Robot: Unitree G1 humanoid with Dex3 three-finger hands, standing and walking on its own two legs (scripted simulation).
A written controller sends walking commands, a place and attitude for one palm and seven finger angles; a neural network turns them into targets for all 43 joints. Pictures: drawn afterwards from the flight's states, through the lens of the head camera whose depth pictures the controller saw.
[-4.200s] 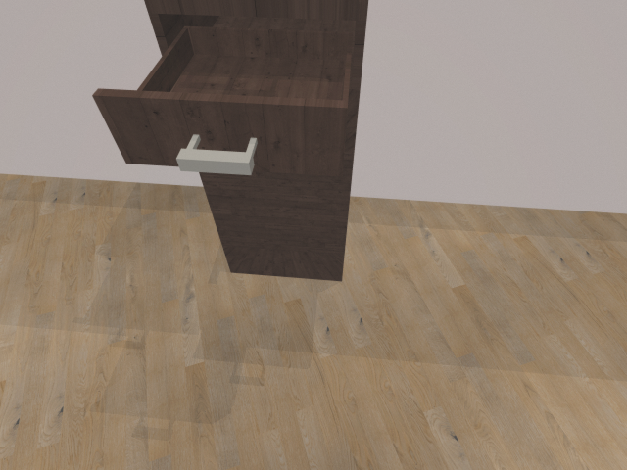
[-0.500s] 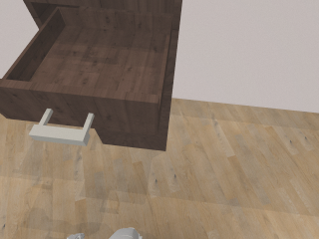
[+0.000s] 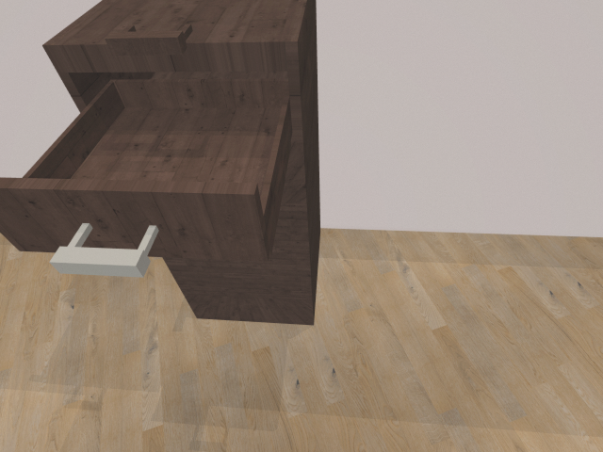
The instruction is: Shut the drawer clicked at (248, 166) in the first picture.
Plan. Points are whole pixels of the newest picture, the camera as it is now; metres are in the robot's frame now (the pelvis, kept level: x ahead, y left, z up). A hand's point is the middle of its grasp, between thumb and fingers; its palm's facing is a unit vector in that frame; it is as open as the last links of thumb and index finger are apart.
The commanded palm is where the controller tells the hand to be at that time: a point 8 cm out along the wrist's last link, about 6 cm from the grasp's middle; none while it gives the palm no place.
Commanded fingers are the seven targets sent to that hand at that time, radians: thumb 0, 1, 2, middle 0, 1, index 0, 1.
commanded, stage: come to a stop and stand still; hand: left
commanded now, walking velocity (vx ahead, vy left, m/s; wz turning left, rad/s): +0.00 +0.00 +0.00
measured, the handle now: (109, 246) +0.34 +0.27 +0.12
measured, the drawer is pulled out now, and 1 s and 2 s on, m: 0.30 0.30 0.30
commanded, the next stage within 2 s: look again from close up in 1.12 s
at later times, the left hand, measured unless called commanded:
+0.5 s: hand out of the picture +0.01 +0.23 -0.15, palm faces -0.02 -0.96 -0.29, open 7.4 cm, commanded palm none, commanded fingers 0.00 0.90 0.90 -0.20 -0.30 -0.20 -0.30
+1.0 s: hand out of the picture -0.01 +0.24 -0.16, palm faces -0.02 -0.97 -0.23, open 7.4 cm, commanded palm none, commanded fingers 0.00 0.90 0.90 -0.20 -0.30 -0.20 -0.30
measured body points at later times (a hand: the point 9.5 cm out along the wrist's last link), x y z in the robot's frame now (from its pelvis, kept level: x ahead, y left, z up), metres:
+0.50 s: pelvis -0.04 +0.01 +0.02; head -0.04 +0.01 +0.47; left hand +0.01 +0.28 -0.13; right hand -0.01 -0.26 -0.13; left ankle +0.02 +0.13 -0.72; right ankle -0.03 -0.10 -0.72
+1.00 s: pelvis -0.03 +0.04 +0.02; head -0.03 +0.05 +0.47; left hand -0.01 +0.29 -0.14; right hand +0.02 -0.22 -0.13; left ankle +0.02 +0.13 -0.72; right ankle -0.03 -0.10 -0.72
